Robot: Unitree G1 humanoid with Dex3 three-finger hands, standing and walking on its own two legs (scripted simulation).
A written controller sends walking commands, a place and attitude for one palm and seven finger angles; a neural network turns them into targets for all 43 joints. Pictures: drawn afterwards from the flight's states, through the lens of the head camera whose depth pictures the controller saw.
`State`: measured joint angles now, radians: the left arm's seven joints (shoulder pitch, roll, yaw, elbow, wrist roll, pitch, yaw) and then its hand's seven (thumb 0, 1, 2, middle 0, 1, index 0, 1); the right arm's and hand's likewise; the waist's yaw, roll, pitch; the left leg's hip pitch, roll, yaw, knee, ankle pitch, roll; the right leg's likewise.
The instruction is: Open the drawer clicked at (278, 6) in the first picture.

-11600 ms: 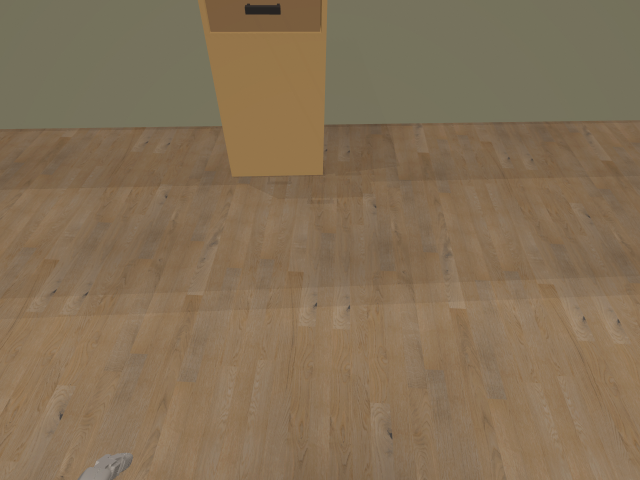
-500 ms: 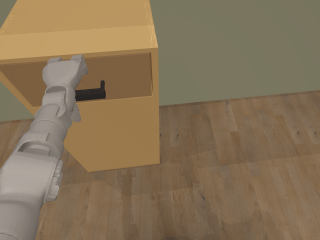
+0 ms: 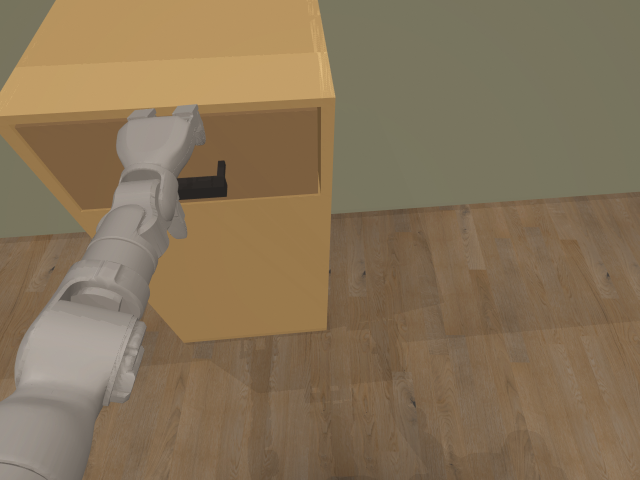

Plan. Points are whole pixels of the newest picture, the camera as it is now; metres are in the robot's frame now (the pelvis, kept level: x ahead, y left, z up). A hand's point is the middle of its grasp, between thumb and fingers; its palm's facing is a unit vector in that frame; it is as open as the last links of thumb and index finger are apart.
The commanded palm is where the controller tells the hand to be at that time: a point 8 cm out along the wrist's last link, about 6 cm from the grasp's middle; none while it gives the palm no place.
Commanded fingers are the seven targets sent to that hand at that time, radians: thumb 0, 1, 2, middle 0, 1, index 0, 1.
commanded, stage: move the hooked fingers above the handle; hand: left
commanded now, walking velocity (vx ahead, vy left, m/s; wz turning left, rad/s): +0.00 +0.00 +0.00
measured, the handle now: (185, 178) +0.55 +0.18 +0.02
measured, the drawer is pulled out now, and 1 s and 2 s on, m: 0.00 0.00 0.00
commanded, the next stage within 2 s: none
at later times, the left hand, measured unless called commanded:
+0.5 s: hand (151, 179) +0.49 +0.20 +0.08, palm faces -0.04 -0.01 -1.00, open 13.8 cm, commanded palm +0.48 +0.19 +0.14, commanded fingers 0.00 -0.50 0.30 -0.30 -1.20 -0.30 -1.20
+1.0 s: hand (150, 181) +0.49 +0.20 +0.08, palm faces -0.05 -0.02 -1.00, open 13.7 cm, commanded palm +0.48 +0.19 +0.14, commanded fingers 0.00 -0.50 0.30 -0.30 -1.20 -0.30 -1.20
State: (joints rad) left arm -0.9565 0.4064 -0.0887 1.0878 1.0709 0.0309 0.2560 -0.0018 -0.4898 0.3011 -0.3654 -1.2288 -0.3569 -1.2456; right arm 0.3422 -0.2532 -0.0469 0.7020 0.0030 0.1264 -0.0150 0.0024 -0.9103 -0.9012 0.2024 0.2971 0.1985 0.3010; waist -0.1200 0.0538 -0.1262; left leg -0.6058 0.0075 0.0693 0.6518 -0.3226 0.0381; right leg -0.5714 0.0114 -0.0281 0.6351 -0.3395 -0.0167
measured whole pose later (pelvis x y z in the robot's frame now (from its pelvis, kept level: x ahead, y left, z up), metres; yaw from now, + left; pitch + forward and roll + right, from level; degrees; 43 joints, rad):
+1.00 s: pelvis +0.01 -0.01 +0.00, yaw +0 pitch +15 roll +0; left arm -0.89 0.45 -0.07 1.06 1.05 0.04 0.19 0.00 -0.49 0.30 -0.33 -1.21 -0.33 -1.21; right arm 0.33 -0.25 -0.04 0.69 0.01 0.14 -0.02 0.00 -0.91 -0.90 0.20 0.30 0.20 0.30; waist -0.10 0.06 -0.13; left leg -0.56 0.01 0.07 0.62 -0.32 0.03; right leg -0.53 0.02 -0.03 0.61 -0.34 -0.02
